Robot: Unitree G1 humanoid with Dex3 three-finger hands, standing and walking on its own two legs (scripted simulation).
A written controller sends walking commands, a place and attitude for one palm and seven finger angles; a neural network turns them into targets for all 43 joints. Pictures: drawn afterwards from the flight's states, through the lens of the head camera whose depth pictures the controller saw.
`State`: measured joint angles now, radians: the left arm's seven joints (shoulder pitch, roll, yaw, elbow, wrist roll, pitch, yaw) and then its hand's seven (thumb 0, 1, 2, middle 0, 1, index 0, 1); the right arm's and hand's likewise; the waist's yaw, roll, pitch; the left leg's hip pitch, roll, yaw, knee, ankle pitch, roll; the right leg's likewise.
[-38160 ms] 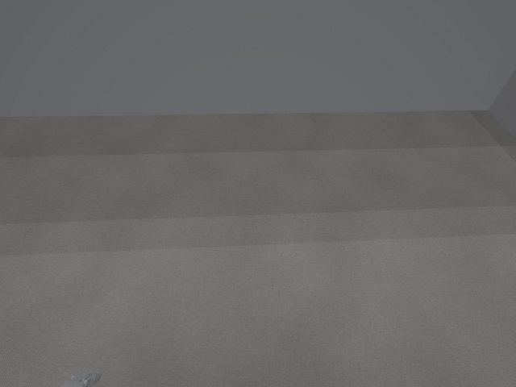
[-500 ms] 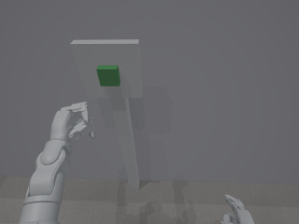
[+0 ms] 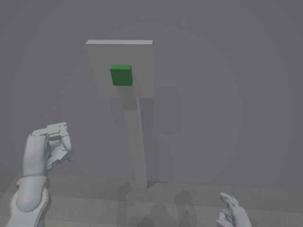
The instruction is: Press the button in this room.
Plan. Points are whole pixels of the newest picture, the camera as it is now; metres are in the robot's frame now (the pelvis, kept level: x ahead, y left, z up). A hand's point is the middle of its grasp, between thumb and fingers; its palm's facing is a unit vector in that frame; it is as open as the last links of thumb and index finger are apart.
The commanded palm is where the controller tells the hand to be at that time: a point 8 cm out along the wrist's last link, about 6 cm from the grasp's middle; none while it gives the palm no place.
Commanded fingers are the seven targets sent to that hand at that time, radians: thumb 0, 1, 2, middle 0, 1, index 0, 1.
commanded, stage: draw the hand back to the body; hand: left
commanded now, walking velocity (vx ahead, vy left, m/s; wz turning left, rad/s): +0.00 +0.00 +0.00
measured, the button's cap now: (122, 75) +0.52 +0.16 +0.16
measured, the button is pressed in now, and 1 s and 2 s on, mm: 0 0 0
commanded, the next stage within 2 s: step back with the hand held close in 0.60 s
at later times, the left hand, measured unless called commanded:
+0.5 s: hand (40, 165) +0.18 +0.25 +0.16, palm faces +0.43 -0.83 -0.35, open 3.1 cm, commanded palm +0.13 +0.29 +0.17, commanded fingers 0.00 0.90 0.90 -1.30 -1.50 -1.30 -1.50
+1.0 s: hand (46, 164) +0.19 +0.25 +0.15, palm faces +0.30 -0.83 -0.46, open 3.1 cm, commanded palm +0.13 +0.30 +0.17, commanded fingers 0.00 0.90 0.90 -1.30 -1.50 -1.30 -1.50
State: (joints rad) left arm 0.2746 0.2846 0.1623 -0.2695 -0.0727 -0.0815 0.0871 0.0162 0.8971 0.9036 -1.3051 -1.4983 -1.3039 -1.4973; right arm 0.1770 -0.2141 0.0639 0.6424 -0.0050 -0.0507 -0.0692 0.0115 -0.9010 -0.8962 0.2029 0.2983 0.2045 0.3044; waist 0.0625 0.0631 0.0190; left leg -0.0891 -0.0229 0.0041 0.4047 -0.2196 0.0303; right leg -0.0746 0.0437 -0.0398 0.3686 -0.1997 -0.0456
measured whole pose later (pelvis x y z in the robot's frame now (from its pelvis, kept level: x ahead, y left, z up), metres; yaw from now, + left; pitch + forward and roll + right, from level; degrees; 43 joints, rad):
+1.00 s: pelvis +0.00 +0.02 +0.00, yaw -1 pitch +0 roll -1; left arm 0.61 0.36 0.32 -0.50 -0.04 -0.18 0.10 0.01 0.89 0.90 -1.31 -1.50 -1.30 -1.50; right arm 0.20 -0.24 0.00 0.56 0.00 0.00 -0.06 0.01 -0.90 -0.90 0.20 0.30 0.20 0.30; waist 0.01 0.04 0.00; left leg -0.24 -0.03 0.04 0.47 -0.23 0.05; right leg -0.24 0.03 -0.01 0.43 -0.20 -0.02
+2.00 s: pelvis -0.18 +0.04 -0.02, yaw +1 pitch +3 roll -2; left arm 0.57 0.39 0.35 -0.62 -0.01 -0.28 0.13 0.01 0.89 0.90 -1.31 -1.50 -1.31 -1.50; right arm 0.19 -0.18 0.01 0.61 -0.01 -0.08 -0.07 0.01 -0.90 -0.90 0.20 0.30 0.21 0.30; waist 0.00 -0.05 -0.04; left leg -0.40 -0.01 -0.01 0.60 -0.23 0.01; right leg -0.33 0.04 0.05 0.57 -0.28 0.02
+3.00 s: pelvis -0.33 +0.03 -0.01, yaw -1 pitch -1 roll +1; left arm 0.61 0.34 0.34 -0.54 0.00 -0.23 0.16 0.01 0.89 0.90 -1.31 -1.50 -1.31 -1.50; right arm 0.25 -0.23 0.00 0.64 -0.02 -0.11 -0.08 0.01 -0.90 -0.90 0.20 0.30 0.21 0.30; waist 0.02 -0.01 -0.01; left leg -0.33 0.04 0.06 0.60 -0.27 0.01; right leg -0.24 0.00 -0.10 0.53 -0.28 -0.06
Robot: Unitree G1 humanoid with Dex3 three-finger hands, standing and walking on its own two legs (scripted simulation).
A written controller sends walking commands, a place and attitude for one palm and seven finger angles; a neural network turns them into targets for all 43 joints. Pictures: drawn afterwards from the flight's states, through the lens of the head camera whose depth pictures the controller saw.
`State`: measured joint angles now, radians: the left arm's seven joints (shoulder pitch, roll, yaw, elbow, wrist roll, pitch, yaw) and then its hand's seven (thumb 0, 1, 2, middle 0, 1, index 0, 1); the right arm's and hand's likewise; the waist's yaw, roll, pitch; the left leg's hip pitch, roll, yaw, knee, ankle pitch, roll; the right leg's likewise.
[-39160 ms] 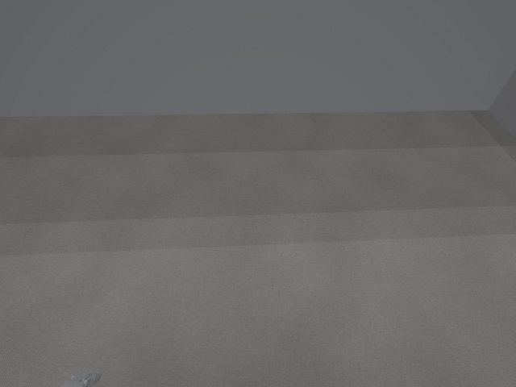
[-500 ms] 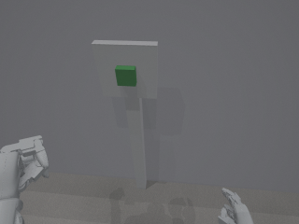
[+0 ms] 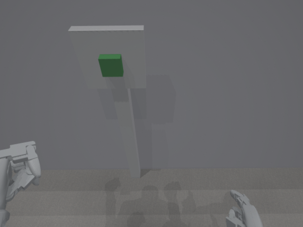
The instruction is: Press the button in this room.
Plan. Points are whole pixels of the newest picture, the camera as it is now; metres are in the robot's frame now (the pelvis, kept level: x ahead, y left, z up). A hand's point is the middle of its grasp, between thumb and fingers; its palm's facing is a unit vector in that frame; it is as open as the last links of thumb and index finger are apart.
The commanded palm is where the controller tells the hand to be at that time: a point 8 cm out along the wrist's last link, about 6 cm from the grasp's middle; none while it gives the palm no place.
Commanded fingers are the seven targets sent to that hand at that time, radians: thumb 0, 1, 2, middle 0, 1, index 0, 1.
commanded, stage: step back with the hand held close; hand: left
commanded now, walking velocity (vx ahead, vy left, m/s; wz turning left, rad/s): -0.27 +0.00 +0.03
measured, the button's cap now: (111, 65) +0.52 +0.16 +0.17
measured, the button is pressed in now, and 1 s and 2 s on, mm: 0 0 0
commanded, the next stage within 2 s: stop stepping back and stand still in 0.96 s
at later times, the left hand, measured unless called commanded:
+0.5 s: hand out of the picture +0.10 +0.25 +0.16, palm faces +0.42 -0.79 -0.44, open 3.1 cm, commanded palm +0.04 +0.29 +0.18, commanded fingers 0.00 0.90 0.90 -1.30 -1.50 -1.30 -1.50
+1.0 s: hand out of the picture +0.00 +0.25 +0.16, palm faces +0.38 -0.83 -0.40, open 3.1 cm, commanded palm -0.06 +0.30 +0.18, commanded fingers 0.00 0.90 0.90 -1.30 -1.50 -1.30 -1.50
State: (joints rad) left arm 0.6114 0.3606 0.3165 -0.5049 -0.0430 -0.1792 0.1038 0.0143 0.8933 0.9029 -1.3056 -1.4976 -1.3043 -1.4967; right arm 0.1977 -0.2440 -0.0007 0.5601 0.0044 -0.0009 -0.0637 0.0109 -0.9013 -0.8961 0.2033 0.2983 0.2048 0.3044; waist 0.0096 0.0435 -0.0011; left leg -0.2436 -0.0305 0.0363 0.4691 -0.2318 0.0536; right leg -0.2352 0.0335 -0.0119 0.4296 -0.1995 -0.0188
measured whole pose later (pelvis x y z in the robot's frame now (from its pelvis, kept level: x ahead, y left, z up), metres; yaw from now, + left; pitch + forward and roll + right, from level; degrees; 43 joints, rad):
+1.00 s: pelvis -0.18 +0.01 -0.01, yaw +2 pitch +3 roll -2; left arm 0.57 0.39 0.35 -0.62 -0.01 -0.28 0.13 0.01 0.89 0.90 -1.31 -1.50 -1.31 -1.50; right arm 0.19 -0.18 0.01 0.61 -0.01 -0.08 -0.07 0.01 -0.90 -0.90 0.20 0.30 0.21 0.30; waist 0.00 -0.05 -0.04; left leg -0.40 -0.01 -0.01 0.60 -0.23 0.01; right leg -0.33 0.04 0.05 0.57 -0.28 0.02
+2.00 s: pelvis -0.33 +0.00 +0.00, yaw +0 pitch -1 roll +1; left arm 0.61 0.34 0.34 -0.54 0.00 -0.23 0.16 0.01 0.89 0.90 -1.31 -1.50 -1.31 -1.50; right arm 0.25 -0.23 0.00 0.64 -0.02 -0.11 -0.08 0.01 -0.90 -0.90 0.20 0.30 0.21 0.30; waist 0.02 -0.01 -0.01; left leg -0.33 0.04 0.06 0.60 -0.27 0.01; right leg -0.24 0.00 -0.10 0.53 -0.28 -0.06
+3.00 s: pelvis -0.35 +0.04 +0.00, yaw +1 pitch -1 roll -1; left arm 0.28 0.25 0.01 1.03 0.02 0.02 0.00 0.01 0.91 0.90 -0.82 -0.99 -0.80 -1.01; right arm 0.27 -0.28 -0.01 1.03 -0.03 0.03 0.01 0.01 -0.91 -0.90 0.20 0.30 0.20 0.30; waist 0.00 -0.02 0.07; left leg -0.31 0.02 0.05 0.48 -0.16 0.03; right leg -0.24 -0.02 -0.10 0.46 -0.21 -0.02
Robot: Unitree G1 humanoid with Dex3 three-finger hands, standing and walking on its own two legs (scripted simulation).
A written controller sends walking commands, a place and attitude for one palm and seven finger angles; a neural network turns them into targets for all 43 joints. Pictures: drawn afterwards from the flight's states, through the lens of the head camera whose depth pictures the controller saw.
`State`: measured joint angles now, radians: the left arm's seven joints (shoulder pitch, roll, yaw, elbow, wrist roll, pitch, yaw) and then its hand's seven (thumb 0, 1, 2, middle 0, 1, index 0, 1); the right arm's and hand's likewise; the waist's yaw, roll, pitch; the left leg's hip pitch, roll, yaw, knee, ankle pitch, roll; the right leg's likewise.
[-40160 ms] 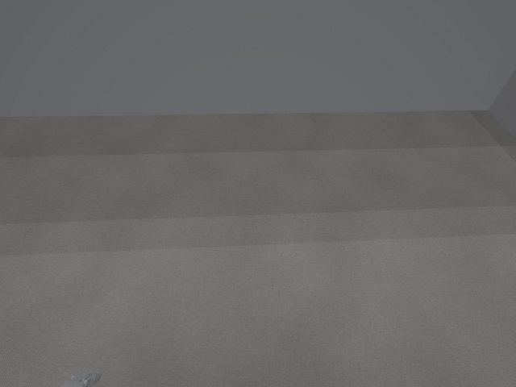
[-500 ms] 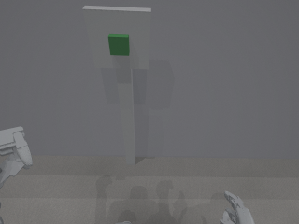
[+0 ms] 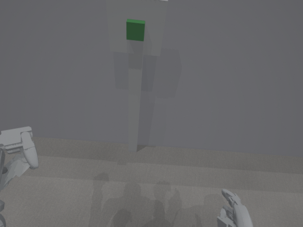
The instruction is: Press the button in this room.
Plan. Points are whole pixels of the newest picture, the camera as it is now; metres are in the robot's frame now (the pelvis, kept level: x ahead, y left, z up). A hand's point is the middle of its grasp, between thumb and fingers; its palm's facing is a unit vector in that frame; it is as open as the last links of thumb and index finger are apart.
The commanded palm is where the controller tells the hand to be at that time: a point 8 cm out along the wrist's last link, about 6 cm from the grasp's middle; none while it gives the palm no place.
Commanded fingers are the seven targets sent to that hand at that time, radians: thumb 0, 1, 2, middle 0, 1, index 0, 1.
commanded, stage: stop stepping back and stand still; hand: left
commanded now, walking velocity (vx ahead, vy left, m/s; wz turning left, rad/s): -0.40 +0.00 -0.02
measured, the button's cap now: (135, 29) +0.71 +0.12 +0.18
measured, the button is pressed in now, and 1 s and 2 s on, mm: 0 0 0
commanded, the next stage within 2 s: let the arm hang, fingers relaxed in 1.48 s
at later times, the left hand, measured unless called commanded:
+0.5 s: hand out of the picture +0.05 +0.24 +0.18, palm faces +0.42 -0.84 -0.35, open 3.1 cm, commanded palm +0.00 +0.28 +0.19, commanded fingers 0.00 0.90 0.90 -1.30 -1.50 -1.30 -1.50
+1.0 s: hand out of the picture +0.04 +0.23 +0.18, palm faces +0.39 -0.81 -0.44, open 3.1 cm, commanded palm -0.01 +0.27 +0.19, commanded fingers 0.00 0.90 0.90 -1.30 -1.50 -1.30 -1.50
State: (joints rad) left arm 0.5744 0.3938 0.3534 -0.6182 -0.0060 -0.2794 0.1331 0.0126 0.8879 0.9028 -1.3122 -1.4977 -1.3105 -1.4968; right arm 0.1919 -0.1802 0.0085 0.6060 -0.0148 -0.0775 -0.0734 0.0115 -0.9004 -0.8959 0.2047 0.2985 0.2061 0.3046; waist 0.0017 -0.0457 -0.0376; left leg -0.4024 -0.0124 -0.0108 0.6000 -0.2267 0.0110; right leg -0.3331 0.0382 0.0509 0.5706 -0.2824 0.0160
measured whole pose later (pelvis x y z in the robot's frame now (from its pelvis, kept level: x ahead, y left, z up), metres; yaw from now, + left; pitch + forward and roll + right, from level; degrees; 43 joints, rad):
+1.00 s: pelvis -0.15 -0.01 +0.01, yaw -2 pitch -1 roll +1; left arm 0.61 0.34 0.34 -0.54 0.00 -0.23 0.16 0.01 0.89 0.90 -1.31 -1.50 -1.31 -1.50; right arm 0.25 -0.23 0.00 0.64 -0.02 -0.11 -0.08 0.01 -0.90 -0.90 0.20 0.30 0.21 0.30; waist 0.02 -0.01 -0.01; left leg -0.33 0.04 0.06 0.60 -0.27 0.01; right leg -0.24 0.00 -0.10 0.53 -0.28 -0.06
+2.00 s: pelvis -0.17 +0.03 +0.01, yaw -2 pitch -1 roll -1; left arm 0.28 0.25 0.01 1.03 0.02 0.02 0.00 0.01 0.91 0.90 -0.82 -0.99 -0.80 -1.01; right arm 0.27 -0.28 -0.01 1.03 -0.03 0.03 0.01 0.01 -0.91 -0.90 0.20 0.30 0.20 0.30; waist 0.00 -0.02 0.07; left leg -0.31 0.02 0.05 0.48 -0.16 0.03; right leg -0.24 -0.02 -0.10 0.46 -0.21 -0.02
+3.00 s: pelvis -0.12 +0.01 +0.02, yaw -3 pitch -1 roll +0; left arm 0.12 0.32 0.01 1.15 0.01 -0.02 0.00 0.01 0.91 0.90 -0.20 -0.30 -0.20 -0.30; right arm 0.11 -0.33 -0.01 1.14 -0.02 0.00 0.00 0.00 -0.90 -0.90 0.20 0.30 0.20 0.30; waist -0.01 0.02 0.05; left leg -0.14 0.03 0.06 0.30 -0.14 -0.01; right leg -0.09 0.01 -0.08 0.30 -0.20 -0.03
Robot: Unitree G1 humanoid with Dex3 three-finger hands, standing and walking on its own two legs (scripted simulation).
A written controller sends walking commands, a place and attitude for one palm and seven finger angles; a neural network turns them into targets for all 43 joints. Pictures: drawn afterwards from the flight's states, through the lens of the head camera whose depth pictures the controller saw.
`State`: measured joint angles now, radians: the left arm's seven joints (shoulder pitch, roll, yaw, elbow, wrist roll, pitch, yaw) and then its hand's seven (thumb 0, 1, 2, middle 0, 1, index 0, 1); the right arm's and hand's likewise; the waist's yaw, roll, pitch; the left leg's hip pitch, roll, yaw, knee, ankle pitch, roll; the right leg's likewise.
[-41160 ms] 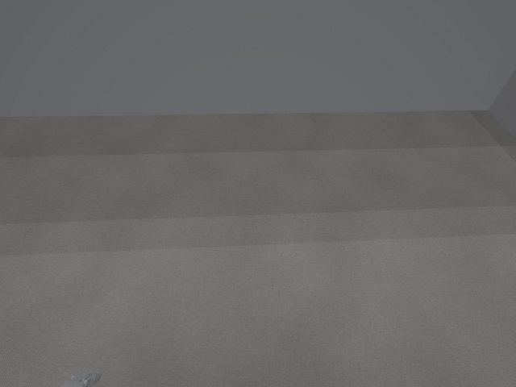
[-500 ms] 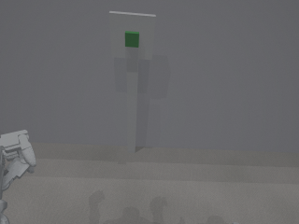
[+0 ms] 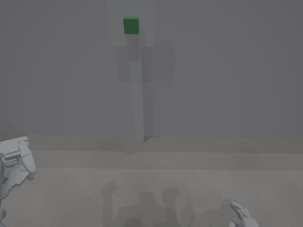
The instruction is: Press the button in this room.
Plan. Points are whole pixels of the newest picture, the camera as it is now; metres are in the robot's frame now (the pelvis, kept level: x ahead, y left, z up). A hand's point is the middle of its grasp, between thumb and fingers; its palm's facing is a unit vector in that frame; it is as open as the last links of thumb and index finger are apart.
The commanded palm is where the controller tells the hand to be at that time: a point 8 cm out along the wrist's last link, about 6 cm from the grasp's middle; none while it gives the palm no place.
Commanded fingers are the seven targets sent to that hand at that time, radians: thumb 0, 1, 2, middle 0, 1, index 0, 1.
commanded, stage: stop stepping back and stand still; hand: left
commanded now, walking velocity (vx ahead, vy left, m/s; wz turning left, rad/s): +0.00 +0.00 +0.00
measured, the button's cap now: (131, 25) +0.85 +0.15 +0.17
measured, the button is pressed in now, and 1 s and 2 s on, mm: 0 0 0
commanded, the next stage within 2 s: let the arm hang, fingers relaxed in 0.48 s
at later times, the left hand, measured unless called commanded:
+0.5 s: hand (22, 161) +0.20 +0.27 +0.16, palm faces +0.35 -0.82 -0.46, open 3.1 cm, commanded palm +0.14 +0.31 +0.18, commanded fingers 0.00 0.90 0.90 -1.30 -1.50 -1.30 -1.50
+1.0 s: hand out of the picture -0.02 +0.24 -0.17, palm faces +0.00 -0.98 -0.22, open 4.0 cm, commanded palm none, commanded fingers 0.00 0.90 0.90 -0.49 -0.62 -0.49 -0.62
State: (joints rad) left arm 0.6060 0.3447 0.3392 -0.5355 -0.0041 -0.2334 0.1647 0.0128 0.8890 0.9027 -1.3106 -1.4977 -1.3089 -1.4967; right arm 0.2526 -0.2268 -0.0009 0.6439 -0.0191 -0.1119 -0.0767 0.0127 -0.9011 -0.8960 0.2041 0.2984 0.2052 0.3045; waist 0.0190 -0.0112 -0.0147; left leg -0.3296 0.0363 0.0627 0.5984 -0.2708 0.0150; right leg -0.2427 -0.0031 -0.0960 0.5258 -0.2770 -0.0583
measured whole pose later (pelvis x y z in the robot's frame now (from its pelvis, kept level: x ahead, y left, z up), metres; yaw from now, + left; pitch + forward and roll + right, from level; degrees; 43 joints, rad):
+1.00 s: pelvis -0.02 +0.04 +0.00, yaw +0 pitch -1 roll -1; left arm 0.28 0.25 0.01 1.03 0.02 0.02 0.00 0.01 0.91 0.90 -0.82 -0.99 -0.80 -1.01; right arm 0.27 -0.28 -0.01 1.03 -0.03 0.03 0.01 0.01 -0.91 -0.90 0.20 0.30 0.20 0.30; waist 0.00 -0.02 0.07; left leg -0.31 0.02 0.05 0.48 -0.16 0.03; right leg -0.24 -0.02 -0.10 0.46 -0.21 -0.02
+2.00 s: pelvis +0.03 +0.01 +0.01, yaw -1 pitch -1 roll +0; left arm 0.12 0.32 0.01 1.15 0.01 -0.02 0.00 0.01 0.91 0.90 -0.20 -0.30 -0.20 -0.30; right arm 0.11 -0.33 -0.01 1.14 -0.02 0.00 0.00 0.00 -0.90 -0.90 0.20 0.30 0.20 0.30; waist -0.01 0.02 0.05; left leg -0.14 0.03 0.06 0.30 -0.14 -0.01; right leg -0.09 0.01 -0.08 0.30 -0.20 -0.03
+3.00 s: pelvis +0.03 +0.00 +0.01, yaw -2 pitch -2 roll +0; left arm 0.11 0.32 0.01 1.15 0.01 -0.02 0.00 0.01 0.91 0.90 -0.20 -0.30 -0.20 -0.30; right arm 0.14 -0.32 -0.01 1.14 -0.02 0.01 -0.01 0.00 -0.90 -0.90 0.20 0.30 0.20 0.30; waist -0.02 0.02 0.05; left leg -0.11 0.06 0.08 0.29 -0.15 -0.03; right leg -0.06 0.04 -0.07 0.28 -0.19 -0.05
